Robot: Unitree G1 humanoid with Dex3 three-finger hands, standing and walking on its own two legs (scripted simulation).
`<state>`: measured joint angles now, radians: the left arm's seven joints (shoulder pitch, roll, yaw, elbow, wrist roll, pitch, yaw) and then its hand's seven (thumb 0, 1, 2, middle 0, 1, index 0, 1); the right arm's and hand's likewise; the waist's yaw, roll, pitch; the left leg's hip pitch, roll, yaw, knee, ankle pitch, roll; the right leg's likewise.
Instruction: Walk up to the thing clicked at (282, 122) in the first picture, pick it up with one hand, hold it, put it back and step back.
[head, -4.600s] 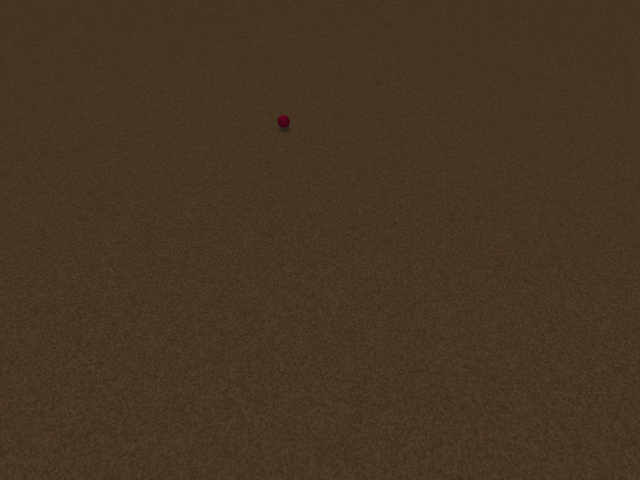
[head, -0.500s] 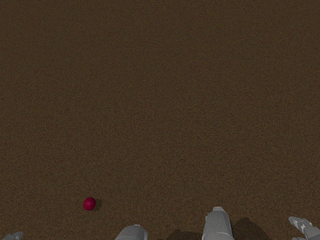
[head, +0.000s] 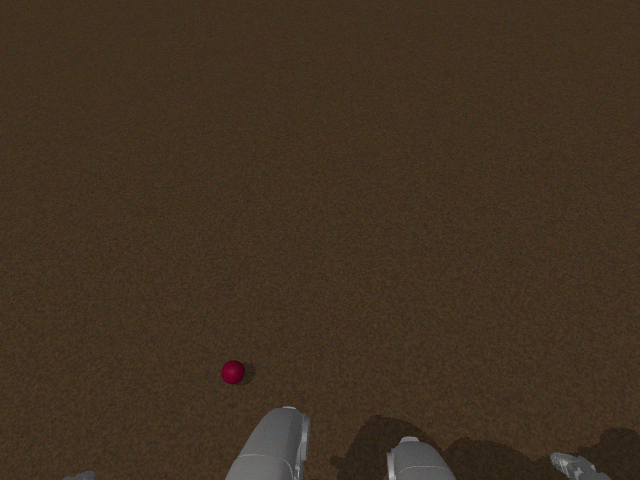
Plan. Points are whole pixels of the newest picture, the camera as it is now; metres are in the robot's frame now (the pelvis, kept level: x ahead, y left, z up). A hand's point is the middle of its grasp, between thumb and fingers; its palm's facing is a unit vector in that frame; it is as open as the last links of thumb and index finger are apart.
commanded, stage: walk up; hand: left
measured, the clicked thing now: (233, 372) +0.44 +0.32 -0.70
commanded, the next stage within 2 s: none
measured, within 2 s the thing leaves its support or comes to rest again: neither
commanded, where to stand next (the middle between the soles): +0.03 +0.13 m, yaw -8 degrees
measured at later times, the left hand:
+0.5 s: hand out of the picture -0.08 +0.48 -0.15, palm faces -0.12 -0.91 -0.41, open 7.4 cm
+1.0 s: hand out of the picture -0.09 +0.41 -0.09, palm faces -0.13 -0.88 -0.46, open 7.4 cm
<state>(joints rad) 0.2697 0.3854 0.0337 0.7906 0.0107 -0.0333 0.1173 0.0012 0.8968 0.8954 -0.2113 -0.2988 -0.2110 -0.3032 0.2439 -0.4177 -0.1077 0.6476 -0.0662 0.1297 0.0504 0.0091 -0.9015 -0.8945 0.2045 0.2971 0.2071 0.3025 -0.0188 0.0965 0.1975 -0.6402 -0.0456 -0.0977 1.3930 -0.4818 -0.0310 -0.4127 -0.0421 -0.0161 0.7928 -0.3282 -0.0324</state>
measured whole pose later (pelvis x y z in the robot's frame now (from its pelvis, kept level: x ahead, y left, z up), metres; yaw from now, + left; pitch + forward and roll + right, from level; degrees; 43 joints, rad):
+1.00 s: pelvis -0.13 +0.12 +0.03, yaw -10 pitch -3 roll +0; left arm 0.40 0.39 0.07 0.92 0.03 -0.05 -0.02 0.00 0.90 0.90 -0.21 -0.30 -0.21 -0.30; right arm 0.32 -0.47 -0.09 0.89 -0.01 0.00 0.04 0.01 -0.90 -0.89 0.20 0.30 0.21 0.30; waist 0.03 0.08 0.06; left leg -0.58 -0.01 -0.09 1.03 -0.26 -0.02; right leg -0.15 -0.03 -0.08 0.52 -0.32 -0.03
